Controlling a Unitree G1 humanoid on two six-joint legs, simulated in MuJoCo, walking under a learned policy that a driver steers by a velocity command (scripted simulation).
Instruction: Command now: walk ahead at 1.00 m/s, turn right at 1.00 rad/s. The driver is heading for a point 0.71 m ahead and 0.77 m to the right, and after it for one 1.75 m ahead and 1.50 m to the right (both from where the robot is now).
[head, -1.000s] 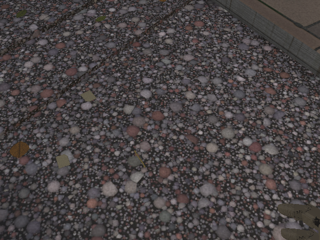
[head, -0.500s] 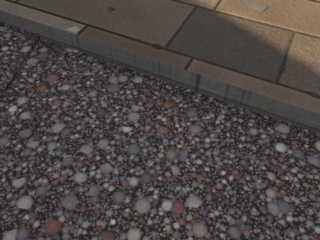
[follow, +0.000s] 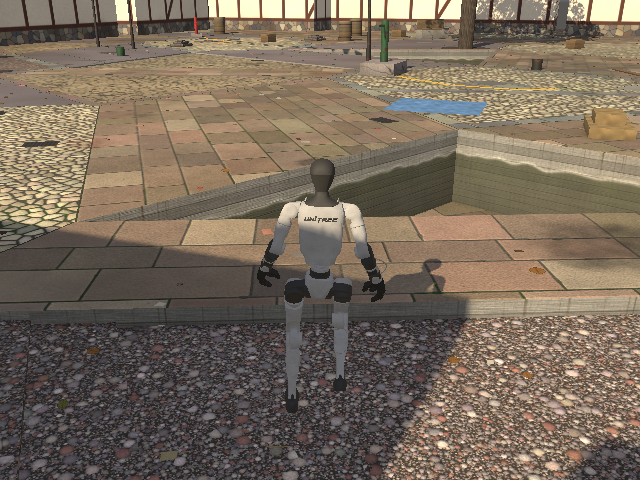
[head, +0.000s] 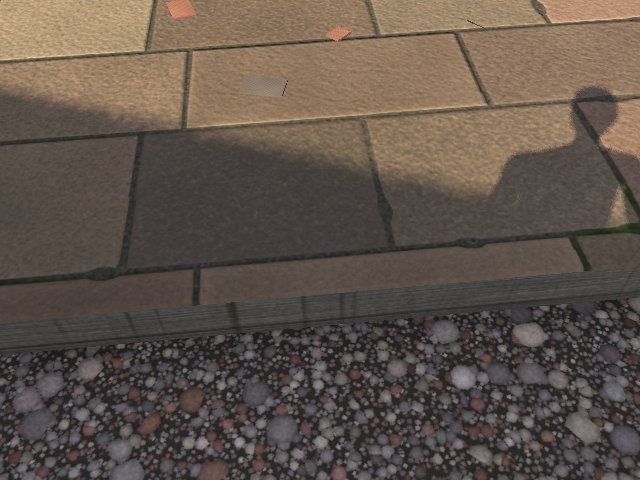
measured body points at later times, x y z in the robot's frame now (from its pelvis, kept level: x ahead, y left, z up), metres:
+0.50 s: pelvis +0.41 -0.08 +0.01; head +0.42 -0.11 +0.46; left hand +0.55 +0.15 -0.10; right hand +0.51 -0.39 -0.06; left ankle +0.56 +0.08 -0.64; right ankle +0.38 -0.10 -0.73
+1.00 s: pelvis +0.82 -0.25 -0.01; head +0.85 -0.30 +0.44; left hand +1.14 -0.23 -0.04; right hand +0.62 -0.41 -0.15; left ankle +0.71 -0.04 -0.73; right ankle +0.90 -0.42 -0.59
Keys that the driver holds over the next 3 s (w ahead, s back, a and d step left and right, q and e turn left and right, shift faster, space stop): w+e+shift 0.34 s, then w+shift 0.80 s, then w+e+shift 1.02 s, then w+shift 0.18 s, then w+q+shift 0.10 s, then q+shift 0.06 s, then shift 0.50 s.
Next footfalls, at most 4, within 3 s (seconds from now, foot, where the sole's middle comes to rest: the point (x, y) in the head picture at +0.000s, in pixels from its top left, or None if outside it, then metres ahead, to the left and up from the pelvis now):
0.30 right None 0.41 -0.12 -0.77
0.74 left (347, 365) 0.75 -0.05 -0.77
1.02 right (509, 251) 0.95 -0.44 -0.63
1.46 left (481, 115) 1.46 -0.49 -0.63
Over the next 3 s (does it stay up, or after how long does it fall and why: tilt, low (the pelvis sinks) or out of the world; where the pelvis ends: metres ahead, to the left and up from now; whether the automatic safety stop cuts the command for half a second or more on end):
stays up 1.61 -1.55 0.14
